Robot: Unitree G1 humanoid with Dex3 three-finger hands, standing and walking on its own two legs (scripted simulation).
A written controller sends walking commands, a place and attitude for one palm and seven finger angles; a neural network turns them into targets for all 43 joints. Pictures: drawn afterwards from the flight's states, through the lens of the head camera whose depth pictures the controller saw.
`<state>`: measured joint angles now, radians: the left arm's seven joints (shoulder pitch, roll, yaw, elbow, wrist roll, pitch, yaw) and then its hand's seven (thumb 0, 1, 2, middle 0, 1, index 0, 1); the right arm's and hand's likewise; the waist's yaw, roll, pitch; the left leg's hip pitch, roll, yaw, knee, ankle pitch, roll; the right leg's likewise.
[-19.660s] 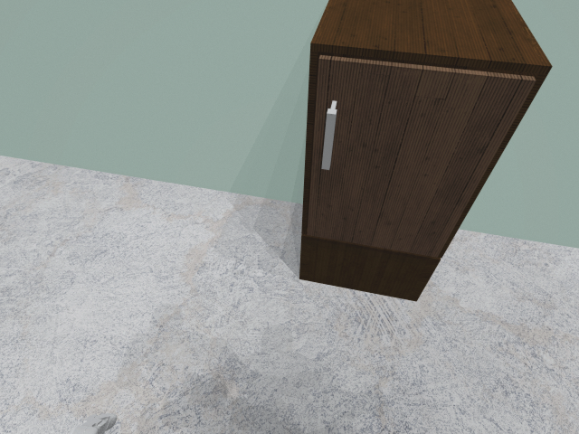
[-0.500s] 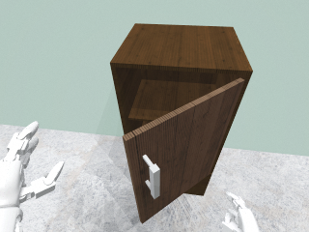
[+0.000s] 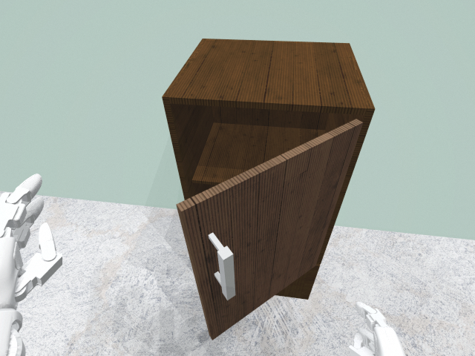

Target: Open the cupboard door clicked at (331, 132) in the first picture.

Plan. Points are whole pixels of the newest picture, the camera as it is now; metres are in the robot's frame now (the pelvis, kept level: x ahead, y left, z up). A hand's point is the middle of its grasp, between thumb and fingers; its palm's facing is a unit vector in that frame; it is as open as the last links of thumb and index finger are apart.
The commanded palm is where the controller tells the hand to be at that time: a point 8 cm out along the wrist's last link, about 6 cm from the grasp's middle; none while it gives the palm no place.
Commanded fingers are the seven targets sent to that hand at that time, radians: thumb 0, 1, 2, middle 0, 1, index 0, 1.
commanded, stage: step back with the hand held close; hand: left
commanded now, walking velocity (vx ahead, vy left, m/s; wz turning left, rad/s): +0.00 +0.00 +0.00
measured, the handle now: (221, 267) +0.29 +0.07 -0.03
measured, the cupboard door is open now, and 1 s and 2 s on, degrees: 42 42 42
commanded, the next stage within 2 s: stop stepping back and stand still in 1.36 s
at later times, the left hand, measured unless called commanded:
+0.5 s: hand (55, 262) +0.18 +0.26 +0.15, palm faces +0.34 -0.79 -0.50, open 7.4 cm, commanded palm +0.12 +0.30 +0.17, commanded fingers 0.00 0.90 0.90 -0.20 -0.30 -0.20 -0.30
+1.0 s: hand out of the picture +0.09 +0.30 +0.16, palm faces +0.47 -0.73 -0.50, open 7.4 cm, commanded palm +0.02 +0.34 +0.17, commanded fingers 0.00 0.90 0.90 -0.20 -0.30 -0.20 -0.30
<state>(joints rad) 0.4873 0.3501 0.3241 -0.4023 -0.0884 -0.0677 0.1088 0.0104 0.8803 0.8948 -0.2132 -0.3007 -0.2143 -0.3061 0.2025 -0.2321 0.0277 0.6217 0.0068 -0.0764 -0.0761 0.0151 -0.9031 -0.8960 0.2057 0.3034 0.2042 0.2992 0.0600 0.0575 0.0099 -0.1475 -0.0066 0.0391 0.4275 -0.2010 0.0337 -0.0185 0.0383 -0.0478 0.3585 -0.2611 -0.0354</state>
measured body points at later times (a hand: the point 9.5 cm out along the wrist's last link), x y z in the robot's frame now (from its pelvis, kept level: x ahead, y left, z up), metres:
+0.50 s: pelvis -0.03 +0.01 +0.00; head -0.01 +0.00 +0.45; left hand +0.16 +0.30 +0.18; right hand +0.14 -0.24 -0.09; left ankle +0.03 +0.10 -0.74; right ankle -0.03 -0.09 -0.74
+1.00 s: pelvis -0.10 +0.03 -0.02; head -0.07 +0.04 +0.43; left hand +0.06 +0.34 +0.19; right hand +0.09 -0.20 -0.10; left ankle +0.02 +0.10 -0.74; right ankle -0.04 -0.09 -0.74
